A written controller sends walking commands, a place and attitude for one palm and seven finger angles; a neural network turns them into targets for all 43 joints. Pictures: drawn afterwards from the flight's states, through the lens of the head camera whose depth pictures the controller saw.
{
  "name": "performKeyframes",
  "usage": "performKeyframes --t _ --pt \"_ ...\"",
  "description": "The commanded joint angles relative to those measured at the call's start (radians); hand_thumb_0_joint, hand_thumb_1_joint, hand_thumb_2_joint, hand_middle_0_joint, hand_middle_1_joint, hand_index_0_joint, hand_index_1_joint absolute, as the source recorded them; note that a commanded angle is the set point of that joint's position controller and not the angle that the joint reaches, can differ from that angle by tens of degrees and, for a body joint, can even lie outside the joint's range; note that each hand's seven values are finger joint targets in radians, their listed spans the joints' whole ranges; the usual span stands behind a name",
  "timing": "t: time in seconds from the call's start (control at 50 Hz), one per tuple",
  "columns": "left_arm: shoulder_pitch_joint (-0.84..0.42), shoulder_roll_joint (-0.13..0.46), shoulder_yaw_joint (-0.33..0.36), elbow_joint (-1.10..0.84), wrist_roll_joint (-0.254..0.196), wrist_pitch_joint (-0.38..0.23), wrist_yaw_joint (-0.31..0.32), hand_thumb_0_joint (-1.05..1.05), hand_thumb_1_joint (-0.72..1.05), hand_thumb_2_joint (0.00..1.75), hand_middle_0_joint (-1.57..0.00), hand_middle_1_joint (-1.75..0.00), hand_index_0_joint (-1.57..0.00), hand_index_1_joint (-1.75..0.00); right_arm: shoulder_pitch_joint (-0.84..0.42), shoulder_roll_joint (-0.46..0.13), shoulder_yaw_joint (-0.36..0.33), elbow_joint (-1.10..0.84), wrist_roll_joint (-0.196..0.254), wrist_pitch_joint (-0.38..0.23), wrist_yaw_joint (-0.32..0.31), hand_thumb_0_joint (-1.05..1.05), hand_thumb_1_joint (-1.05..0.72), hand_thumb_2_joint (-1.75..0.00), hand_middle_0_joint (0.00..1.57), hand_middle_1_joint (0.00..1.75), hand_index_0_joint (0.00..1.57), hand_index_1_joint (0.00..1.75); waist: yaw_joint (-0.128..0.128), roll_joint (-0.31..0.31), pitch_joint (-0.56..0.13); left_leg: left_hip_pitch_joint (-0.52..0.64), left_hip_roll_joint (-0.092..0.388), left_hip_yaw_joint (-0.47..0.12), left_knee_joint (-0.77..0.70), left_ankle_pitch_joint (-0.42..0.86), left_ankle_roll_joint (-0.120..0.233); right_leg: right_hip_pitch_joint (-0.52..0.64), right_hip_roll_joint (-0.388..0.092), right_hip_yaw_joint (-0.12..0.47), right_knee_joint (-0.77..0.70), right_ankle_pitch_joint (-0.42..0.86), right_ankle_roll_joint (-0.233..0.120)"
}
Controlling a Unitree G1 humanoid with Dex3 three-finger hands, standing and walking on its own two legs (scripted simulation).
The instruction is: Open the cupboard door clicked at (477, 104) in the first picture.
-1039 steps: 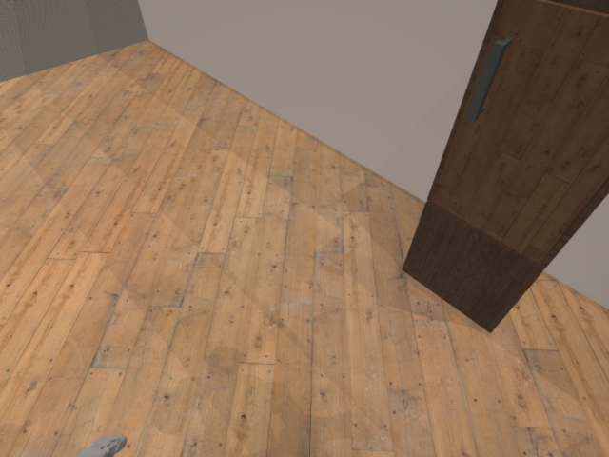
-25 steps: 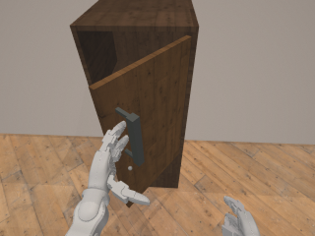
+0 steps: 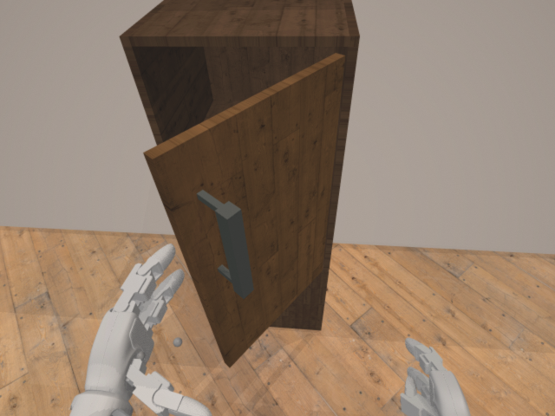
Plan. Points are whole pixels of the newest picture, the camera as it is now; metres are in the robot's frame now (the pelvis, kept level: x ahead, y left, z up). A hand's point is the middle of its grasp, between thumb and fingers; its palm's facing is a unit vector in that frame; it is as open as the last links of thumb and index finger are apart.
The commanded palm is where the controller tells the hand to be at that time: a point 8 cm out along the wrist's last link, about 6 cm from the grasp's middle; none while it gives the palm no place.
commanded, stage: slide the hand sideways off the handle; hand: left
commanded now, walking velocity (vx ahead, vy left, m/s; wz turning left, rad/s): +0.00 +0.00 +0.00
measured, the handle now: (226, 247) +0.32 +0.10 +0.11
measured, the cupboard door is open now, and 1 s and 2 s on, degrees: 53 53 53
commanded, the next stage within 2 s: draw the hand back to the body in 0.16 s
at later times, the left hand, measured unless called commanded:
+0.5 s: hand (141, 342) +0.18 +0.16 +0.12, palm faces -0.01 -1.00 -0.07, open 16.3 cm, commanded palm +0.14 +0.22 +0.13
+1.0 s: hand (75, 323) +0.19 +0.23 +0.14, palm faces +0.26 -0.92 -0.29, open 14.5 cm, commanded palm +0.14 +0.28 +0.16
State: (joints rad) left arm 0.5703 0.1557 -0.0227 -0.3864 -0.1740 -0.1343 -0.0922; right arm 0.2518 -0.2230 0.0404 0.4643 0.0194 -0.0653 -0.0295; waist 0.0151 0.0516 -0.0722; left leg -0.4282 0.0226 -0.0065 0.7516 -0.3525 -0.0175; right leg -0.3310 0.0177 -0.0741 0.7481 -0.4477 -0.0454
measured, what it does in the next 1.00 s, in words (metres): stands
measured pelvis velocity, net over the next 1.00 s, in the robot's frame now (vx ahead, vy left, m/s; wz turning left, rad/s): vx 0.00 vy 0.03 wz -0.01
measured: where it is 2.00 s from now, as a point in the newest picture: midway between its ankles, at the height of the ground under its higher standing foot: outside the picture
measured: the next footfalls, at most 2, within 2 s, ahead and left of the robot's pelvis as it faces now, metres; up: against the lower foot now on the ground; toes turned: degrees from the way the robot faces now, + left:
none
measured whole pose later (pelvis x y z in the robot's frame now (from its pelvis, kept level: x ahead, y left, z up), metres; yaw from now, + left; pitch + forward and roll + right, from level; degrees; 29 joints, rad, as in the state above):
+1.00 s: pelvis +0.00 +0.03 +0.02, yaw +0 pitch -2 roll -1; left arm 0.54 0.28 0.15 -0.46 -0.08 -0.03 0.08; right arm 0.22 -0.21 0.08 0.56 0.01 -0.14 -0.10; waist 0.05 0.05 -0.01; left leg -0.28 0.00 0.01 0.59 -0.27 0.02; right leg -0.16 0.00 -0.05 0.53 -0.33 -0.01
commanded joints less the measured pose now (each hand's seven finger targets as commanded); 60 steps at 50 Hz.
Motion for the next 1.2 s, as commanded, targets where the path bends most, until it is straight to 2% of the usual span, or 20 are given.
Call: performKeyframes --t 0.0,0.06,0.1,0.22,0.28,0.3,0.4,0.6,0.64,0.66,0.74,0.76,0.78,0.8,0.84,0.88,1.0,1.04,1.12,1.18 --pt "-0.062 0.053 0.021 -0.248 -0.032 -0.097 -0.036 0.00 -0.50 0.30 -0.15 -0.30 -0.15 -0.30 -0.099 -0.093 -0.044 -0.183 0.007 -0.090 -0.009 0.00 -0.90 -0.90 0.20 0.30 0.20 0.30 -0.017 -0.090 -0.061 0.069 -0.037 -0.013 -0.043 0.163 0.051 -0.074 -0.014 0.068 -0.143 0.352 0.055" --pt "-0.029 0.086 0.061 -0.248 -0.042 -0.104 -0.053 0.00 -0.50 0.30 -0.15 -0.30 -0.15 -0.30 -0.093 -0.096 -0.046 -0.178 0.008 -0.103 -0.015 0.00 -0.90 -0.90 0.20 0.30 0.20 0.30 -0.005 -0.071 -0.085 0.055 -0.040 -0.015 -0.033 0.160 0.050 -0.074 -0.018 0.073 -0.133 0.348 0.054" --pt "0.014 0.108 0.096 -0.226 -0.048 -0.100 -0.058 0.00 -0.50 0.30 -0.15 -0.30 -0.15 -0.30 -0.096 -0.093 -0.050 -0.176 0.010 -0.106 -0.017 0.00 -0.90 -0.90 0.20 0.30 0.20 0.30 0.002 -0.094 -0.083 0.035 -0.040 -0.016 -0.020 0.157 0.049 -0.064 -0.024 0.088 -0.136 0.350 0.059" --pt "-0.055 0.081 0.065 -0.238 -0.058 -0.102 -0.050 0.00 -0.50 0.30 -0.15 -0.30 -0.15 -0.30 -0.102 -0.094 -0.045 -0.178 0.015 -0.132 -0.024 0.00 -0.90 -0.90 0.20 0.30 0.20 0.30 -0.006 -0.063 -0.056 0.029 -0.038 -0.019 -0.022 0.104 0.048 -0.117 -0.018 0.081 -0.148 0.214 0.050" --pt "-0.098 0.125 0.102 -0.259 -0.057 -0.102 -0.040 0.00 -0.50 0.30 -0.15 -0.30 -0.15 -0.30 -0.099 -0.097 -0.044 -0.169 0.016 -0.145 -0.030 0.00 -0.90 -0.90 0.20 0.30 0.20 0.30 -0.001 -0.059 -0.063 0.036 -0.035 -0.027 -0.031 0.088 0.050 -0.122 -0.013 0.076 -0.152 0.166 0.043" --pt "-0.084 0.157 0.136 -0.254 -0.056 -0.096 -0.036 0.00 -0.50 0.30 -0.15 -0.30 -0.15 -0.30 -0.104 -0.098 -0.046 -0.165 0.014 -0.146 -0.033 0.00 -0.90 -0.90 0.20 0.30 0.20 0.30 0.007 -0.065 -0.067 0.028 -0.035 -0.026 -0.027 0.091 0.050 -0.107 -0.016 0.088 -0.159 0.162 0.043" --pt "-0.071 0.145 0.155 -0.234 -0.074 -0.050 -0.045 0.00 -0.50 0.30 -0.15 -0.30 -0.15 -0.30 -0.117 -0.092 -0.036 -0.159 0.023 -0.153 -0.037 0.00 -0.90 -0.90 0.20 0.30 0.20 0.30 0.018 -0.039 -0.055 0.046 -0.033 -0.025 -0.058 0.091 0.048 -0.092 -0.010 0.063 -0.167 0.163 0.038" --pt "-0.119 0.190 0.214 -0.290 -0.111 0.029 -0.090 0.00 -0.50 0.30 -0.15 -0.30 -0.15 -0.30 -0.120 -0.108 -0.029 -0.139 0.029 -0.177 -0.052 0.00 -0.90 -0.90 0.20 0.30 0.20 0.30 0.016 -0.049 -0.049 0.102 -0.029 -0.037 -0.101 0.126 0.050 -0.068 0.006 0.024 -0.179 0.215 0.039" --pt "-0.135 0.191 0.220 -0.300 -0.113 0.035 -0.094 0.00 -0.50 0.30 -0.15 -0.30 -0.15 -0.30 -0.118 -0.109 -0.027 -0.136 0.030 -0.183 -0.053 0.00 -0.90 -0.90 0.20 0.30 0.20 0.30 0.017 -0.013 -0.043 0.116 -0.027 -0.042 -0.117 0.117 0.047 -0.075 0.008 0.011 -0.176 0.202 0.036" --pt "-0.141 0.185 0.216 -0.305 -0.117 0.036 -0.097 0.00 -0.47 0.32 -0.15 -0.30 -0.15 -0.30 -0.120 -0.108 -0.026 -0.133 0.032 -0.187 -0.054 0.00 -0.90 -0.90 0.20 0.30 0.20 0.30 0.018 0.009 -0.036 0.125 -0.029 -0.043 -0.120 0.116 0.046 -0.079 0.009 0.011 -0.181 0.201 0.034" --pt "-0.152 0.214 0.260 -0.287 -0.128 0.067 -0.111 0.00 -0.32 0.37 -0.16 -0.30 -0.16 -0.30 -0.123 -0.115 -0.025 -0.121 0.033 -0.189 -0.057 0.00 -0.90 -0.90 0.20 0.30 0.20 0.30 0.022 -0.017 -0.039 0.132 -0.025 -0.049 -0.139 0.109 0.045 -0.058 0.011 0.004 -0.197 0.190 0.035" --pt "-0.228 0.331 0.273 -0.384 0.019 0.035 0.031 0.00 -0.29 0.39 -0.16 -0.30 -0.16 -0.30 -0.158 -0.099 -0.017 -0.126 0.016 -0.177 -0.079 0.00 -0.90 -0.90 0.20 0.30 0.20 0.30 0.051 -0.001 0.009 0.145 -0.023 -0.039 -0.181 0.093 0.042 -0.040 -0.008 0.067 -0.284 0.171 0.021" --pt "-0.141 0.257 0.252 -0.318 0.032 0.042 0.090 0.00 -0.26 0.40 -0.16 -0.30 -0.16 -0.30 -0.143 -0.084 -0.013 -0.114 0.002 -0.170 -0.089 0.00 -0.90 -0.90 0.20 0.30 0.20 0.30 0.035 -0.020 0.041 0.167 -0.022 -0.032 -0.190 0.081 0.040 -0.049 -0.016 0.063 -0.314 0.140 0.021" --pt "-0.119 0.246 0.245 -0.306 0.041 0.052 0.116 0.00 -0.22 0.42 -0.16 -0.30 -0.16 -0.30 -0.147 -0.087 -0.013 -0.112 0.003 -0.166 -0.089 0.00 -0.90 -0.90 0.20 0.30 0.20 0.30 0.037 -0.038 0.051 0.167 -0.023 -0.032 -0.192 0.072 0.040 -0.048 -0.017 0.068 -0.332 0.120 0.023" --pt "-0.098 0.230 0.230 -0.288 0.072 0.053 0.150 0.00 -0.15 0.45 -0.16 -0.30 -0.16 -0.30 -0.147 -0.086 -0.010 -0.093 -0.002 -0.144 -0.086 0.00 -0.90 -0.90 0.20 0.30 0.20 0.30 0.033 -0.006 0.049 0.202 -0.016 -0.028 -0.219 0.096 0.040 -0.012 -0.019 0.054 -0.333 0.141 0.024" --pt "-0.105 0.241 0.237 -0.300 0.090 0.039 0.176 0.00 -0.08 0.48 -0.16 -0.30 -0.16 -0.30 -0.154 -0.090 -0.010 -0.081 -0.009 -0.138 -0.081 0.00 -0.90 -0.90 0.20 0.30 0.20 0.30 0.034 0.025 0.028 0.235 -0.012 -0.033 -0.260 0.116 0.039 0.034 -0.019 0.045 -0.335 0.171 0.020" --pt "-0.134 0.290 0.284 -0.314 0.116 0.018 0.218 0.00 0.13 0.57 -0.17 -0.30 -0.17 -0.30 -0.177 -0.100 -0.016 -0.052 -0.021 -0.129 -0.077 0.00 -0.90 -0.90 0.20 0.30 0.20 0.30 0.039 -0.005 -0.006 0.301 -0.005 -0.032 -0.327 0.192 0.040 0.130 -0.015 0.040 -0.371 0.239 0.020" --pt "-0.130 0.290 0.296 -0.311 0.122 0.012 0.225 0.00 0.20 0.60 -0.18 -0.30 -0.18 -0.30 -0.178 -0.098 -0.020 -0.041 -0.021 -0.128 -0.076 0.00 -0.90 -0.90 0.20 0.30 0.20 0.30 0.040 0.015 -0.014 0.331 -0.002 -0.031 -0.344 0.224 0.039 0.145 -0.015 0.039 -0.375 0.263 0.020" --pt "-0.128 0.293 0.322 -0.269 0.122 0.015 0.229 0.00 0.34 0.66 -0.18 -0.30 -0.18 -0.30 -0.186 -0.099 -0.023 -0.023 -0.021 -0.115 -0.070 0.00 -0.90 -0.90 0.20 0.30 0.20 0.30 0.042 0.016 0.022 0.343 0.000 -0.024 -0.367 0.277 0.035 0.171 -0.014 0.036 -0.393 0.307 0.021" --pt "-0.133 0.302 0.354 -0.235 0.118 0.015 0.228 0.00 0.44 0.70 -0.18 -0.30 -0.18 -0.30 -0.189 -0.102 -0.029 -0.015 -0.022 -0.099 -0.065 0.00 -0.90 -0.90 0.20 0.30 0.20 0.30 0.046 -0.028 0.032 0.352 0.001 -0.021 -0.378 0.308 0.035 0.187 -0.010 0.034 -0.403 0.333 0.023"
